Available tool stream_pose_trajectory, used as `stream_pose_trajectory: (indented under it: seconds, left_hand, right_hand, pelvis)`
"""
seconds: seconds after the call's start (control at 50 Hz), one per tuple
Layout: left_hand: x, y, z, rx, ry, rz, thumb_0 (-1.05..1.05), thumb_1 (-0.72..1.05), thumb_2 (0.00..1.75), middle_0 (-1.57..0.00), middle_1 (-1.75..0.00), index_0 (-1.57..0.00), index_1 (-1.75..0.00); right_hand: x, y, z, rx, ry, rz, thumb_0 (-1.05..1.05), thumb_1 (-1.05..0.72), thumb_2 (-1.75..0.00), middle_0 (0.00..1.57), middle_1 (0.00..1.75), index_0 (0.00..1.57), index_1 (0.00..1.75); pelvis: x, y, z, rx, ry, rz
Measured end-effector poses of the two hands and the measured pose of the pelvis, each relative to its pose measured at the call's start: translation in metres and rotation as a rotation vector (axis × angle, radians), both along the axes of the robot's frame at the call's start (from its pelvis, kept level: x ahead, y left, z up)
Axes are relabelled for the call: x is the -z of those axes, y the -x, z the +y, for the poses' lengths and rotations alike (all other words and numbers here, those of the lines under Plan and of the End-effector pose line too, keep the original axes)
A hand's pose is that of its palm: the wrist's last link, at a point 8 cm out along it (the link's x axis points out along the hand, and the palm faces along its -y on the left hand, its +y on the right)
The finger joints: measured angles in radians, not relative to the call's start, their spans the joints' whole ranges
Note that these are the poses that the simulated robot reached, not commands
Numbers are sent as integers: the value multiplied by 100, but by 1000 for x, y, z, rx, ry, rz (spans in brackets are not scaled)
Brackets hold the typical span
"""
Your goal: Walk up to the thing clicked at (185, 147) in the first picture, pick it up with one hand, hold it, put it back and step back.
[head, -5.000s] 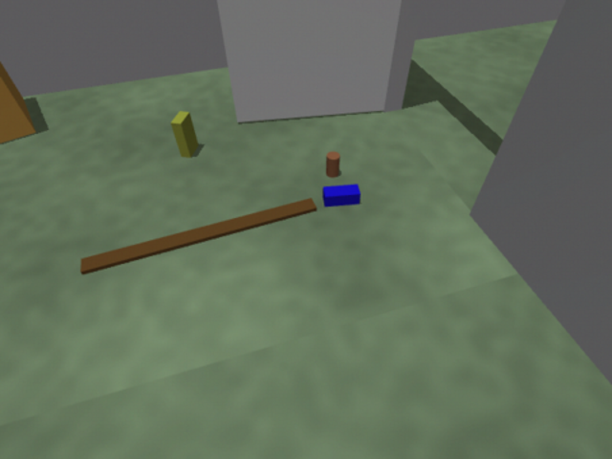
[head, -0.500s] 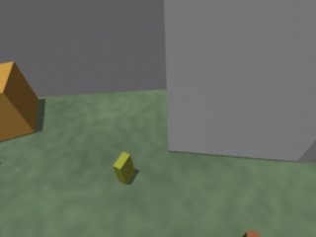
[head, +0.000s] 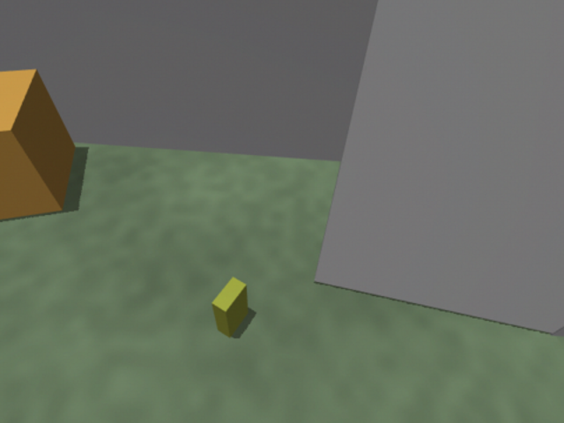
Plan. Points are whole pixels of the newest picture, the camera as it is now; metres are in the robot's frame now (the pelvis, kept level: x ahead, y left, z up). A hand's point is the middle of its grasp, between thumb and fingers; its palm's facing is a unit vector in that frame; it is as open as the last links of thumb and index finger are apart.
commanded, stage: walk up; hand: left
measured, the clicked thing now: (231, 308) +0.59 +0.19 -0.65
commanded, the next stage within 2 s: stand in 1.98 s
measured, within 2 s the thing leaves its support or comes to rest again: neither
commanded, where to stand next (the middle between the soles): +0.25 -0.02 m, yaw -3 degrees
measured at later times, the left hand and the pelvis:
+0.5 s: hand (166, 338) +0.27 +0.22 -0.12, palm faces -0.08 -0.92 -0.38, open 7.3 cm; pelvis +0.13 -0.03 +0.00, yaw -2 degrees
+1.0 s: hand (156, 366) +0.24 +0.24 -0.15, palm faces -0.02 -0.95 -0.32, open 7.4 cm; pelvis +0.18 -0.02 +0.01, yaw -2 degrees
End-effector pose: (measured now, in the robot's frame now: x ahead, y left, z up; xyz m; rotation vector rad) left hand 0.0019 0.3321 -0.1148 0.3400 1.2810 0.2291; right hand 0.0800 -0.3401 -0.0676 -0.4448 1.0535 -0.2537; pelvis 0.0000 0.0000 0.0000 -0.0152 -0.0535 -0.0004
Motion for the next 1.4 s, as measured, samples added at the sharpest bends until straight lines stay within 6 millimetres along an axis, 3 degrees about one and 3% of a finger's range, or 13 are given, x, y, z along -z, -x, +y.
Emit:
stream_pose_trajectory:
  seconds: [0.1,0.18,0.26,0.34,0.42,0.54,0.68,0.78,0.92,1.06,1.2,1.4]
  left_hand:
    - [-2,-66,0,47,24,-60,1,91,90,-20,-30,-20,-30]
    - [-12,-119,-8,94,37,-101,1,91,90,-20,-30,-20,-30]
    - [-23,-176,-22,140,32,-151,1,91,90,-20,-30,-20,-30]
    - [-27,-229,-40,176,-2,-224,1,91,90,-20,-30,-20,-30]
    - [-31,-257,-58,178,-4,-287,0,91,90,-20,-30,-20,-30]
    - [-31,-260,-65,166,10,-246,0,90,90,-21,-30,-21,-30]
    - [5,-254,-48,95,33,-152,0,90,90,-21,-30,-21,-30]
    - [16,-245,-48,58,63,-74,1,91,90,-20,-30,-20,-30]
    - [10,-230,-51,19,67,-2,1,91,90,-20,-30,-20,-30]
    - [-5,-235,-51,-9,44,-1,1,91,90,-20,-30,-21,-30]
    - [-16,-254,-53,0,34,-37,0,91,90,-20,-30,-20,-30]
    - [-16,-275,-62,33,56,-61,0,91,90,-20,-30,-20,-30]
  right_hand:
    - [4,6,22,30,-43,50,0,-90,-90,20,30,21,30]
    - [12,11,27,59,-74,95,0,-90,-89,21,30,21,30]
    - [24,10,20,92,-95,149,0,-90,-89,21,30,21,30]
    - [43,-3,3,113,-106,190,0,-90,-89,21,30,21,30]
    - [51,-32,-8,100,-106,193,1,-90,-89,20,30,21,30]
    - [41,-83,-16,65,-91,143,0,-91,-90,20,30,21,30]
    - [39,-120,-8,69,-34,123,0,-91,-90,20,30,21,30]
    - [33,-148,6,45,-51,115,0,-91,-90,20,30,21,30]
    - [29,-196,21,1,-97,79,0,-90,-90,20,30,21,30]
    - [26,-233,27,-19,-135,31,0,-90,-90,20,30,21,30]
    - [23,-237,25,1,-148,32,0,-91,-90,20,30,21,30]
    - [25,-197,15,70,-132,113,0,-91,-90,20,30,21,30]
  pelvis:
    - [-6,-28,4,12,-25,-12]
    - [-9,-50,4,21,-30,-12]
    - [-8,-74,-3,24,-35,-3]
    - [4,-100,-20,26,-39,7]
    - [6,-115,-31,22,-31,-14]
    - [-1,-139,-31,29,-23,-6]
    - [11,-160,-20,36,-19,-11]
    - [6,-168,-18,37,-1,-3]
    - [-5,-180,-20,30,1,9]
    - [-13,-187,-22,28,-7,5]
    - [-19,-189,-24,29,-10,4]
    - [-22,-191,-24,38,-11,6]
